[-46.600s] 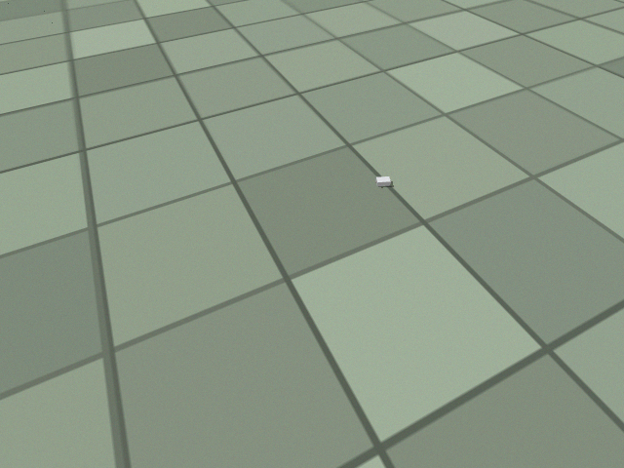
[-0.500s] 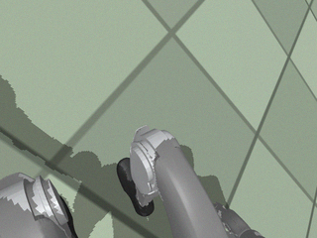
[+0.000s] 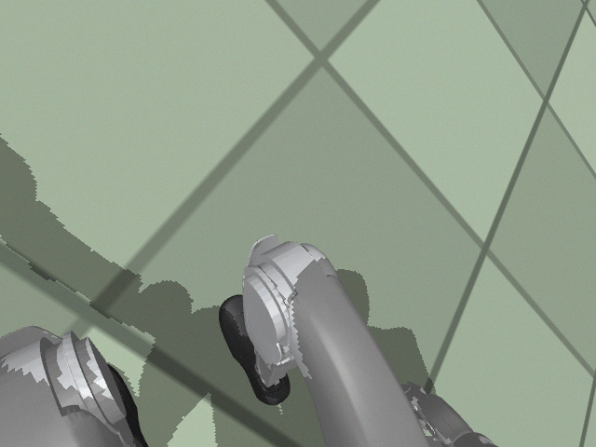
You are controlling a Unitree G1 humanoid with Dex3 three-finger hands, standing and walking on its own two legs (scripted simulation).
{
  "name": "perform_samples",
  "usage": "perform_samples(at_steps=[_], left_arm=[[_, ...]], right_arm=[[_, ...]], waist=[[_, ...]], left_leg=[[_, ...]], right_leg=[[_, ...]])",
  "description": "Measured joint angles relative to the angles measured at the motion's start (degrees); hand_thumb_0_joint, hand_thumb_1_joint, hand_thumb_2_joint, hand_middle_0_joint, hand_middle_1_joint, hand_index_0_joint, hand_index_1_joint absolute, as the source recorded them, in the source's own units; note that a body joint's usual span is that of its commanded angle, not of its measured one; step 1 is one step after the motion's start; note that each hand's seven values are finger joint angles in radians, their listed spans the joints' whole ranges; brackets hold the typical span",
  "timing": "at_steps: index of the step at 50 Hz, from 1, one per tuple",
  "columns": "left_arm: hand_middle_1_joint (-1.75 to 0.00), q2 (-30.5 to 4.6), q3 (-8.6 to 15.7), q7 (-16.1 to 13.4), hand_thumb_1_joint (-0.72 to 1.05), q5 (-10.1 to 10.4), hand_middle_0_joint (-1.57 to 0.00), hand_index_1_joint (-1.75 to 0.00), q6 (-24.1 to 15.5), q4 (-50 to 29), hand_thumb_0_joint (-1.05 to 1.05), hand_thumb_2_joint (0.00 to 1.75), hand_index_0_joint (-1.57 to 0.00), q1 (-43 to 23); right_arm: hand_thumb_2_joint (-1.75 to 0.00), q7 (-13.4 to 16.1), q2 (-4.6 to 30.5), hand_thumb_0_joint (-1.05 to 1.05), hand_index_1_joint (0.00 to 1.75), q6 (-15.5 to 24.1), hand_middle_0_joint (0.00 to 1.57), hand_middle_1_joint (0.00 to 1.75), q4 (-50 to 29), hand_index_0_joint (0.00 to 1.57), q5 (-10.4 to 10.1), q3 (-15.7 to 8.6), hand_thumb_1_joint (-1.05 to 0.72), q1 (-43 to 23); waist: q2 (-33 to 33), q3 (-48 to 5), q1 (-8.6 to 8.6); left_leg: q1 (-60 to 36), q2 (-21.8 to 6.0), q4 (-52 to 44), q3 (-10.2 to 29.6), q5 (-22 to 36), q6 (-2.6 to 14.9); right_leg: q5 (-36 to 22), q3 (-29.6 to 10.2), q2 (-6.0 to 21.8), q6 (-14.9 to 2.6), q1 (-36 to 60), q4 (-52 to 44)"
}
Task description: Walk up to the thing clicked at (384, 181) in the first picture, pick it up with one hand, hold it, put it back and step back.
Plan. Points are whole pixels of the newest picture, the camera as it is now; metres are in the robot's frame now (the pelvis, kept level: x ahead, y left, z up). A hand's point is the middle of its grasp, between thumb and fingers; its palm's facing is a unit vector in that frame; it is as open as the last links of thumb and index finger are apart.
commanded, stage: approach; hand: left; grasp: from above
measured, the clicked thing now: out of the picture +0.54 +0.38 -0.31
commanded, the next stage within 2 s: none
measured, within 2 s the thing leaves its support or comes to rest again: neither
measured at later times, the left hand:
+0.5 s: hand out of the picture +0.53 +0.38 -0.17, palm faces -0.42 -0.10 -0.90, open 14.3 cm
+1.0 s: hand out of the picture +0.53 +0.38 -0.17, palm faces -0.43 -0.10 -0.90, open 14.3 cm
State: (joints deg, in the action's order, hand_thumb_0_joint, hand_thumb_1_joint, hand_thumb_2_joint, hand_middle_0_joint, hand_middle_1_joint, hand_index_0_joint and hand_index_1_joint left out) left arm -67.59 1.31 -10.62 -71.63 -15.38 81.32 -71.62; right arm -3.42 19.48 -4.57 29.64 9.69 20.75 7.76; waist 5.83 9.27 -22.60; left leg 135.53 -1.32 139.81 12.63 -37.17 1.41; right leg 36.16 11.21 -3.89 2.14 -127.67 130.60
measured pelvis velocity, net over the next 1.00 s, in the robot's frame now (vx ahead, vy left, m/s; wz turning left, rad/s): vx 0.00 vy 0.00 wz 0.00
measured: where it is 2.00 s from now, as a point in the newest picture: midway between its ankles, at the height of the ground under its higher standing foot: (199, 405)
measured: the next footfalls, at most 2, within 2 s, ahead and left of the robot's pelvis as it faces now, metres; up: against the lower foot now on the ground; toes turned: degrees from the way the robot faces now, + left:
none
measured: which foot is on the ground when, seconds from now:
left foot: down 0.00-1.00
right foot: down 0.00-1.00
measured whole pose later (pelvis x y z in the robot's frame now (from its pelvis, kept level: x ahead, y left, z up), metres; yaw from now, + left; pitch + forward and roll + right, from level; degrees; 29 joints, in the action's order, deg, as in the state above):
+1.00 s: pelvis +0.00 +0.00 +0.00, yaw +0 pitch +32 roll -15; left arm -67.8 0.9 -9.2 -70.9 -12.2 81.9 -72.5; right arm -3.6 19.5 -4.1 29.2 9.0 20.4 8.0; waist 4.8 8.6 -23.1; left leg 136.2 -1.4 139.7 12.2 -36.9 1.8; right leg 35.9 10.9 -3.9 2.3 -128.4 130.5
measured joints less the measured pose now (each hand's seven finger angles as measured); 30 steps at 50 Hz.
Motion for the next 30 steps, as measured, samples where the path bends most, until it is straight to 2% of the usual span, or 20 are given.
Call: perform_samples(at_steps=[5, 11, 17, 21, 30], left_arm=[[-0.97, 0.1, -0.1, -1.3, -0.52, -0.3, -0.11, -0.97, 1.8, 1.0, 0.00, 0.95, -0.10, -0.9], [-0.98, -0.1, -1.1, 0.5, -0.53, 0.6, -0.10, -0.98, 3.8, 1.8, 0.00, 0.96, -0.09, -1.5], [-0.99, -0.7, -0.4, 2.1, -0.53, 0.5, -0.09, -0.99, 2.6, 1.3, 0.00, 0.96, -0.09, -0.6], [-1.00, -0.6, 0.0, 1.8, -0.53, 0.4, -0.09, -0.99, 1.6, -0.2, 0.00, 0.95, -0.09, -0.3], [-1.00, -0.2, -1.2, 1.5, -0.54, 0.3, -0.09, -0.99, 2.1, -0.4, 0.00, 0.97, -0.08, -1.2]], right_arm=[[-0.90, -0.2, -0.3, 0.00, 0.30, 0.5, 0.21, 0.30, 0.6, 0.21, -0.3, -0.6, -0.90, -0.4], [-0.90, -0.4, -0.5, 0.00, 0.30, 0.8, 0.21, 0.30, 0.4, 0.21, -0.7, -0.8, -0.90, -0.7], [-0.90, -0.1, -0.2, 0.00, 0.30, 0.2, 0.21, 0.30, -0.8, 0.21, -0.7, -0.1, -0.90, -0.3], [-0.90, 0.0, -0.1, 0.00, 0.30, 0.0, 0.21, 0.30, -0.8, 0.21, -0.4, 0.0, -0.90, 0.1], [-0.90, -0.2, 0.1, 0.00, 0.30, 0.1, 0.21, 0.30, -0.1, 0.21, -0.2, -0.9, -0.90, -0.2]], waist=[[-0.6, -1.0, -0.32], [-1.2, -1.2, -0.64], [-1.1, -0.5, -0.48], [-0.6, -0.4, 0.02], [-0.5, -0.9, 0.04]], left_leg=[[0.6, -0.1, 0.1, -0.1, -0.1, 0.26], [0.6, -0.2, 0.0, -0.6, -0.3, 0.77], [0.6, 0.0, 0.1, -0.3, -0.2, 0.79], [0.6, 0.1, 0.1, -0.2, -0.1, 0.58], [0.7, 0.2, 0.0, -0.2, 0.0, 0.44]], right_leg=[[0.0, -0.1, -0.1, 0.20, -0.6, -0.1], [0.3, -0.5, -0.1, 0.55, -0.4, -0.2], [0.3, -0.2, 0.0, 0.41, -0.1, -0.3], [0.3, -0.1, 0.1, 0.31, -0.1, -0.2], [0.3, -0.1, 0.2, 0.27, -0.2, -0.2]])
